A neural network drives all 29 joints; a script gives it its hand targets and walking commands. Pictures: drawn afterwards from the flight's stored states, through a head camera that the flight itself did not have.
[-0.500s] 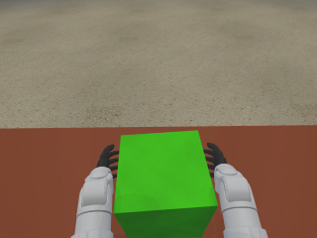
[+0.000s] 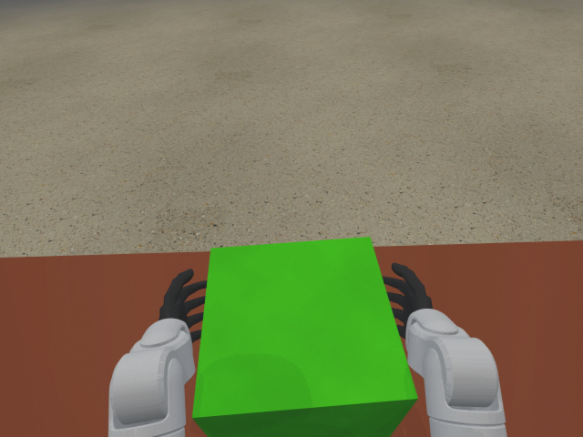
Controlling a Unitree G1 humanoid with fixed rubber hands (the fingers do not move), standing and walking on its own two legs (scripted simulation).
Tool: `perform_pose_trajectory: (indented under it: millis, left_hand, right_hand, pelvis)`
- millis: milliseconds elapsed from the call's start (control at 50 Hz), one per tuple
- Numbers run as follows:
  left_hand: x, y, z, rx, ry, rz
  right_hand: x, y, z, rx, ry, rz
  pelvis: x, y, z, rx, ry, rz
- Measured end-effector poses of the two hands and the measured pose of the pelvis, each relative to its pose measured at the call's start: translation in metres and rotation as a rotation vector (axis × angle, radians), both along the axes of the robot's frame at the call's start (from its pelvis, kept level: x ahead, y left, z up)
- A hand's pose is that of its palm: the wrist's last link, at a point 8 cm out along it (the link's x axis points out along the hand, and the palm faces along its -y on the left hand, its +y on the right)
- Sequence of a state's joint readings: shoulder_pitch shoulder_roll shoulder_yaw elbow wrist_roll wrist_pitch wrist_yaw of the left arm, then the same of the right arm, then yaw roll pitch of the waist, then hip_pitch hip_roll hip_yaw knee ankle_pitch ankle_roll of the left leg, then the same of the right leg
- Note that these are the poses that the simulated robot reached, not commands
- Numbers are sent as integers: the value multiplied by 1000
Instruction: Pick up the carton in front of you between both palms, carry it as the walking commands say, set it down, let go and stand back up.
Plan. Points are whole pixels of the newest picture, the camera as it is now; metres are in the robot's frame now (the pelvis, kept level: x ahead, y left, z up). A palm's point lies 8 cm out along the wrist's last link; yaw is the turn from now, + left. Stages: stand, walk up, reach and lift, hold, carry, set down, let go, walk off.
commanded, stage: carry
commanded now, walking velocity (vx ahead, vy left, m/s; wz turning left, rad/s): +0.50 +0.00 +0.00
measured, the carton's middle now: (298, 356) +0.25 +0.01 +0.01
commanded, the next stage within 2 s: none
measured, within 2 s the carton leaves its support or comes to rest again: neither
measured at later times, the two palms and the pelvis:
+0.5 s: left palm (182, 199) +0.54 +0.21 +0.07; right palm (341, 190) +0.54 -0.09 +0.07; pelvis +0.30 +0.05 -0.02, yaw +2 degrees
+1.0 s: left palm (208, 111) +0.87 +0.20 +0.09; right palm (324, 106) +0.89 -0.10 +0.08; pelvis +0.64 +0.03 -0.02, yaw +4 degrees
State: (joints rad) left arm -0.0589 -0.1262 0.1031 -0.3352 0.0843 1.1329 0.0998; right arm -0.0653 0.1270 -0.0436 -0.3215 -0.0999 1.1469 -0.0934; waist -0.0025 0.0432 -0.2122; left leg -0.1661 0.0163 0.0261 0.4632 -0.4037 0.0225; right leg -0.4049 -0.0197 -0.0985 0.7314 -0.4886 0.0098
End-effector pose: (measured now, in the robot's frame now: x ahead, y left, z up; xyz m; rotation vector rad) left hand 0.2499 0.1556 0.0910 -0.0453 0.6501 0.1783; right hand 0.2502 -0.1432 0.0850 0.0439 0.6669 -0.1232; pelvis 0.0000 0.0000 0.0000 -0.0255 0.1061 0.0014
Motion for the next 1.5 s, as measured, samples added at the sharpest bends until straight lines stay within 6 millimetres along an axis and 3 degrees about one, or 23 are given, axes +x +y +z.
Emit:
perform_pose_trajectory:
  millis: [60, 120, 220, 280, 380, 500, 580, 700, 840, 980, 1060, 1160, 1340, 1500]
  left_hand:
    - [27, -10, -1, -10, 4, -25]
    - [53, -15, -3, -22, -21, -11]
    - [88, 3, 8, -39, -12, 84]
    - [120, 16, 19, -38, -20, 122]
    - [190, 34, 14, -38, -15, 116]
    - [288, 52, -21, -43, 22, 38]
    - [337, 52, -28, -36, 109, -24]
    - [405, 56, -12, -42, 81, -50]
    - [491, 63, 0, -40, -3, 17]
    - [607, 49, -2, 6, -81, 57]
    - [659, 48, -1, 0, -24, 94]
    - [725, 50, 15, -12, -26, 120]
    - [891, 56, 32, -1, -68, 42]
    - [1038, 82, -10, -25, -22, 1]
  right_hand:
    - [18, -10, 0, 6, 5, -39]
    - [48, -15, 1, 7, -19, -32]
    - [114, 3, 20, 7, -9, 53]
    - [156, 18, 28, 9, -15, 91]
    - [220, 35, 19, 6, -11, 86]
    - [295, 52, -15, -12, 23, 13]
    - [325, 52, -23, -14, 110, -48]
    - [388, 55, -1, -19, 83, -78]
    - [496, 62, 13, -15, -1, -13]
    - [624, 49, -2, 22, -79, 34]
    - [685, 48, -2, 24, -21, 67]
    - [756, 51, 12, 29, -21, 80]
    - [903, 55, 32, 0, -67, 30]
    - [1039, 80, 1, -20, -22, -18]
  pelvis:
    - [27, -5, 0, -18, 5, 23]
    - [59, -12, -8, -13, -6, 67]
    - [111, -14, 4, 21, 0, 79]
    - [146, -9, 10, 36, 5, 72]
    - [213, 11, 3, 42, -8, 63]
    - [298, 46, -20, 50, -36, 26]
    - [339, 59, -4, 27, -27, 4]
    - [412, 66, 16, -8, -18, 16]
    - [514, 58, 10, -4, -33, 28]
    - [627, 38, -23, 5, -57, 62]
    - [669, 29, -14, 23, -51, 76]
    - [723, 26, 2, 40, -47, 66]
    - [836, 42, 2, 36, -33, 41]
    - [953, 76, -26, 25, -26, 26]
